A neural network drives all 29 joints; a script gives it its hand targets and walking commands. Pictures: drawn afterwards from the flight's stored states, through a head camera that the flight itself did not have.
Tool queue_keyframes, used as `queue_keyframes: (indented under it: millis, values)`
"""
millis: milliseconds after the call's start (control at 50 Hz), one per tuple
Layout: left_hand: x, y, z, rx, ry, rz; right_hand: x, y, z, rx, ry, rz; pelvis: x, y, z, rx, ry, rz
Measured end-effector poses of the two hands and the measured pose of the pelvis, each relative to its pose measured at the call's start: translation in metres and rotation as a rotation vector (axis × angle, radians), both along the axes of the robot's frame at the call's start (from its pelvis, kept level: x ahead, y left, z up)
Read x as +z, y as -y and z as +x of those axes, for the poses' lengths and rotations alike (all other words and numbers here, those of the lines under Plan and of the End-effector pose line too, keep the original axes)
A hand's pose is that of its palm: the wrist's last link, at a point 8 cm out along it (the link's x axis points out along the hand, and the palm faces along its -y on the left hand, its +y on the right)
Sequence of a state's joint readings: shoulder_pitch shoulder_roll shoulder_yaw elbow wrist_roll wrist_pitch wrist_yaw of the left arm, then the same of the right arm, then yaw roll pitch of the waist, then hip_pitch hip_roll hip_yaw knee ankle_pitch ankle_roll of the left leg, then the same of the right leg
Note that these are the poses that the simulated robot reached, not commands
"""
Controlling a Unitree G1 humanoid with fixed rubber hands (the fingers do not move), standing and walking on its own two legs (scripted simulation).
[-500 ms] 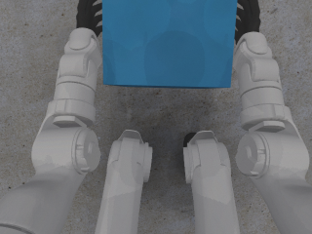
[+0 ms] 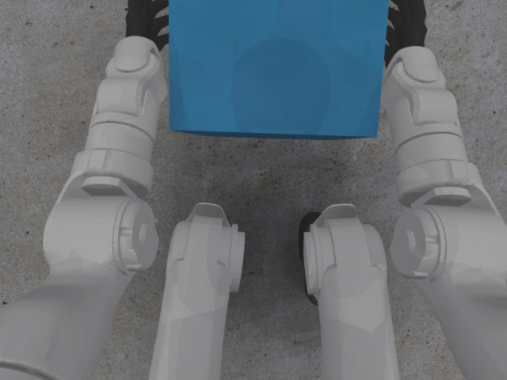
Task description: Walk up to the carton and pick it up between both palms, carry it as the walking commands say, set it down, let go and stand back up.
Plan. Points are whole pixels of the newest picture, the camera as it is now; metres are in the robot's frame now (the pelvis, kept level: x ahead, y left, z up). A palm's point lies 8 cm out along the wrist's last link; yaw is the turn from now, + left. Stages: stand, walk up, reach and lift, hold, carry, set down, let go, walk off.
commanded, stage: set down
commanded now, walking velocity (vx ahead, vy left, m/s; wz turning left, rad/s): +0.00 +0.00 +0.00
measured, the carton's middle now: (271, 54) +0.54 -0.01 -0.22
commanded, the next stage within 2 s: none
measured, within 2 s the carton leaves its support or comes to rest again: rests again in 0.52 s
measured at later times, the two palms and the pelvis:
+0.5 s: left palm (151, 50) +0.52 +0.16 -0.17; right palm (394, 57) +0.52 -0.17 -0.17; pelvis +0.00 +0.00 -0.01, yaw +0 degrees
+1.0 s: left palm (152, 52) +0.52 +0.16 -0.17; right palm (393, 60) +0.52 -0.17 -0.18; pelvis +0.00 +0.00 -0.02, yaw +0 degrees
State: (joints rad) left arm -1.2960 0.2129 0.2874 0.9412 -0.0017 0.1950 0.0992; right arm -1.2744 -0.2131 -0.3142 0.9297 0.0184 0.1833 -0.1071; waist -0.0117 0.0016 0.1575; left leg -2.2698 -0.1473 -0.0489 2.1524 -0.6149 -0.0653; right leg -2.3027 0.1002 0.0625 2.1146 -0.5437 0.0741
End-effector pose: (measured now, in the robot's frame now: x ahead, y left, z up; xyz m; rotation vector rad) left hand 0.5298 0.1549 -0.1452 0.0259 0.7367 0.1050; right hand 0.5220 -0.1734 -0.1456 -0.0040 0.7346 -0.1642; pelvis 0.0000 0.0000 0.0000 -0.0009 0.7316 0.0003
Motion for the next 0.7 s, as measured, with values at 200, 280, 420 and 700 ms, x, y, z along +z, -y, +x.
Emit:
queue_keyframes:
  millis: [200,280,420,700]
  values:
    - [-0.008,-0.001,-0.004,-0.006,-0.014,0.011,-0.009,-0.001,-0.003,0.008,-0.015,-0.004,-0.003,0.001,-0.002,0.002,0.024,0.001]
    - [-0.012,-0.001,-0.004,-0.008,-0.018,0.013,-0.013,-0.001,-0.003,0.01,-0.019,-0.006,-0.004,0.001,-0.002,0.002,0.029,0.001]
    - [-0.019,-0.001,-0.004,-0.01,-0.024,0.014,-0.019,-0.001,-0.003,0.011,-0.025,-0.008,-0.007,0.002,-0.001,0.004,0.036,0.001]
    - [-0.028,0.0,-0.006,-0.013,-0.029,0.013,-0.029,0.0,-0.005,0.017,-0.031,-0.01,-0.012,0.002,-0.001,0.007,0.056,0.001]
